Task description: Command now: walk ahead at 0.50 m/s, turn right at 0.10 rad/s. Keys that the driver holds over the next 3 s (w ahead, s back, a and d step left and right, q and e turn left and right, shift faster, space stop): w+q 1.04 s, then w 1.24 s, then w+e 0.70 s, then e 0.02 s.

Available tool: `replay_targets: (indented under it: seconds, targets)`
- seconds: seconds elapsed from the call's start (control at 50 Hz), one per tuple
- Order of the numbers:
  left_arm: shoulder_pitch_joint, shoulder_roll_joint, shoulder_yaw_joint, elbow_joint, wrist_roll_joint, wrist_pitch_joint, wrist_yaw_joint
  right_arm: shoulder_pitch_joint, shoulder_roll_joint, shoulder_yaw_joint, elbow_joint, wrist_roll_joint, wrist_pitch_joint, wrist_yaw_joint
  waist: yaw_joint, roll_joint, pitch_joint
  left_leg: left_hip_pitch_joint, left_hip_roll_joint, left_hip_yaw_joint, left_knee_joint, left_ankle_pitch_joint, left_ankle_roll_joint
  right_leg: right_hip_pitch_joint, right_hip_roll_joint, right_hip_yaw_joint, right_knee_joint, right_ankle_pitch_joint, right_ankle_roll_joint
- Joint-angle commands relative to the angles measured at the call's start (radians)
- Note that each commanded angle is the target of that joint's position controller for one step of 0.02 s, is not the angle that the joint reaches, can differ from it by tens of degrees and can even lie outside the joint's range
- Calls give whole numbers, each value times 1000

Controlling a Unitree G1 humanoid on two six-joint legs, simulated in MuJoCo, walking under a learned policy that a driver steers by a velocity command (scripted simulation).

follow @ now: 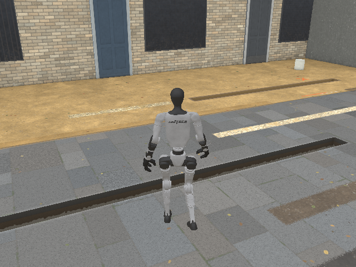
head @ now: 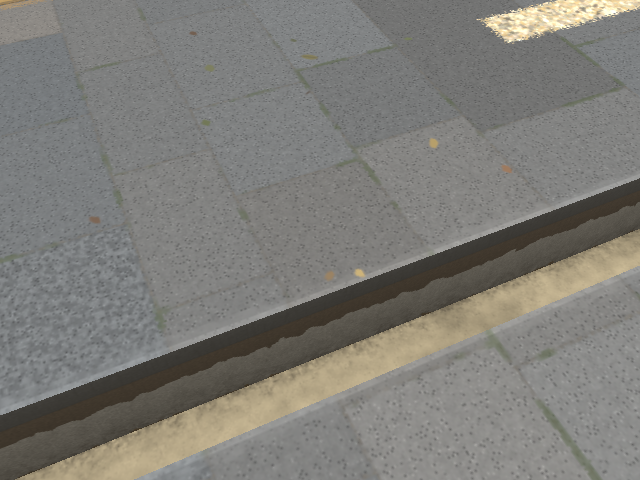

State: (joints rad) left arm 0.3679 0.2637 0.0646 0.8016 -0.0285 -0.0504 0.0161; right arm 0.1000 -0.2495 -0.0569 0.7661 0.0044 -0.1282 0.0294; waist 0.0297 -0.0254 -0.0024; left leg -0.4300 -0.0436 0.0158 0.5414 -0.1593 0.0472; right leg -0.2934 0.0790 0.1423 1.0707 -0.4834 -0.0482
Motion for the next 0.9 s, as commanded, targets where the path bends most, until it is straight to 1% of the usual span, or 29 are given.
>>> replay_targets:
  seconds: [0.02,0.04,0.06,0.1,0.16,0.2,0.26,0.32,0.36,0.38,0.4,0.42,0.44,0.46,0.48,0.52,0.56,0.6,0.64,0.68,0.7,0.74,0.78,0.8,0.82,0.84,0.86,0.88,0.9]
  targets:
    - [-108,123,21,-125,20,-27,-1,156,-114,-27,-11,-2,23,0,-86,66,-11,402,329,-516,-292,-240,209,-505,-125,-34,194,92,0]
    - [-106,116,26,-128,32,-29,-1,129,-103,-20,-17,-13,25,1,-55,85,10,315,288,-459,-316,-170,198,-447,-157,-37,119,135,2]
    - [-85,99,24,-125,30,-30,-1,116,-99,-17,-20,-15,26,2,-33,112,10,263,251,-414,-334,-103,193,-392,-168,-48,71,155,7]
    - [-68,74,18,-125,32,-31,4,134,-113,-22,-16,-9,26,-3,-21,132,-11,234,223,-353,-340,47,207,-356,-166,-76,-17,175,24]
    - [-180,39,-2,-157,40,-37,1,189,-160,-39,-2,6,38,-23,-48,105,-11,215,204,-284,-345,148,201,-323,-150,-94,-256,315,48]
    - [-247,29,-11,-162,36,-43,-13,226,-164,-41,5,14,49,-32,-71,109,-9,199,184,-253,-332,149,182,-264,-120,-99,-394,431,58]
    - [-336,42,-13,-177,27,-62,-28,298,-167,-41,17,23,73,-35,-106,113,1,209,198,-282,-300,116,173,-198,-88,-99,-504,510,66]
    - [-346,81,1,-180,20,-77,-38,330,-173,-44,12,23,96,-41,-91,137,0,255,213,-361,-235,33,151,-122,-68,-89,-591,434,53]
    - [-263,101,17,-154,20,-83,-36,324,-161,-44,0,26,102,-47,-33,139,-14,232,184,-381,-158,6,120,26,-77,-92,-652,417,24]
    - [-157,133,30,-136,33,-86,-29,300,-131,-34,-17,21,99,-46,26,120,-79,166,141,-346,-21,0,89,189,-148,-38,-632,412,-11]
    - [22,203,50,-111,39,-82,-19,290,-64,-13,-46,1,87,-44,94,-32,-207,0,55,-222,303,-195,40,437,-341,144,-627,385,-68]
    - [80,250,64,-67,35,-66,-27,406,-36,-3,-81,33,71,-43,39,-347,-283,-291,-3,-137,586,-451,14,602,-520,552,-721,80,-213]
    - [37,158,43,-84,19,-64,-32,366,-135,-25,-62,45,68,-46,63,-212,-160,-399,51,-175,691,-396,5,527,-487,554,-786,-78,-203]
    - [0,113,32,-85,18,-64,-31,287,-159,-34,-65,44,71,-40,68,-136,-58,-427,72,-167,721,-299,0,441,-444,411,-797,-25,-170]
    - [-59,100,24,-89,32,-62,-34,261,-141,-35,-66,34,75,-41,36,-71,-15,-388,98,-158,711,-220,-9,346,-401,310,-821,108,-153]
    - [-130,70,16,-79,40,-60,-32,256,-122,-40,-73,27,87,-35,-15,-87,24,-310,146,-162,638,-148,-18,217,-353,150,-857,292,-132]
    - [-154,72,21,-70,38,-63,-32,252,-98,-39,-86,21,107,-34,-38,-82,27,-267,161,-141,587,-129,-36,163,-345,52,-876,453,-128]
    - [-151,100,32,-53,38,-64,-28,200,-89,-34,-115,18,115,-31,-32,-49,34,-287,167,-132,496,-76,-49,160,-355,-15,-885,562,-139]
    - [-153,133,41,-40,43,-62,-21,140,-73,-26,-137,18,110,-20,-16,-54,37,-260,171,-110,368,53,-37,154,-328,-100,-893,570,-120]
    - [-142,156,45,-29,41,-52,-10,95,-58,-20,-160,9,94,5,-3,-41,24,-194,150,-64,266,146,-27,152,-311,-176,-875,596,-109]
    - [-123,168,51,-20,55,-48,-11,101,-52,-24,-161,6,93,11,-3,-54,-13,-105,128,-20,340,167,-39,127,-307,-213,-836,672,-119]
    - [-147,179,54,-24,41,-45,-8,88,-94,-38,-173,8,102,16,-18,-74,14,-36,117,-3,298,155,-26,89,-300,-264,-822,721,-95]
    - [-124,193,61,-7,21,-35,-3,90,-113,-48,-192,-1,115,14,-23,-68,25,-27,92,35,282,25,5,156,-327,-282,-742,842,-84]
    - [-129,219,69,-9,20,-29,4,114,-130,-57,-199,2,120,15,-48,-75,9,15,62,59,261,-55,27,184,-343,-285,-669,988,-78]
    - [-142,229,71,-6,14,-20,12,194,-146,-69,-183,8,121,17,-99,-76,-22,101,30,74,199,-79,53,205,-341,-297,-547,1105,-66]
    - [-156,215,63,-4,14,-13,19,351,-190,-95,-143,16,115,13,-185,-39,-95,313,-10,72,91,-3,93,147,-309,-320,-325,1066,-39]
    - [-79,150,42,-10,58,-12,20,395,-299,-126,-140,26,110,0,-153,218,-112,510,163,-221,-7,145,174,-107,-207,-346,41,454,17]
    - [23,66,16,-39,81,-44,-5,296,-320,-101,-208,28,93,6,-32,401,-203,700,319,-702,-83,146,366,-451,-39,-174,338,-153,56]
    - [-95,167,38,-70,30,-77,-22,338,-251,-85,-213,12,73,17,-122,273,-250,668,336,-783,-223,27,386,-547,-56,-36,379,-73,43]
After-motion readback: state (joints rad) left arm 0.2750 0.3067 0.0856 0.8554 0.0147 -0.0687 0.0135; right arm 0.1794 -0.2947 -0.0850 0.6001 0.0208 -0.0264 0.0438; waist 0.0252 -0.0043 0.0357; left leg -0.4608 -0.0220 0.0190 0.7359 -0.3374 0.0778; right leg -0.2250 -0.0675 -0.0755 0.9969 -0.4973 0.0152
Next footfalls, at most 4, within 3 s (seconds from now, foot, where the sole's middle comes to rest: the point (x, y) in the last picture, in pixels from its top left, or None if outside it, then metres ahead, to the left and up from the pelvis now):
0.38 right None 0.36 -0.12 -0.76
0.84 left None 0.47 0.18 -0.76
1.46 right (250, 263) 1.03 0.24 -0.76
2.06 left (116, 231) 1.13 0.61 -0.76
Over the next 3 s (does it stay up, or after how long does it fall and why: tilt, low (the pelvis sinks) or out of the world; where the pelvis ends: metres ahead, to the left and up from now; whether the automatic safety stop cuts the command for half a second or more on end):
stays up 1.53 0.68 0.02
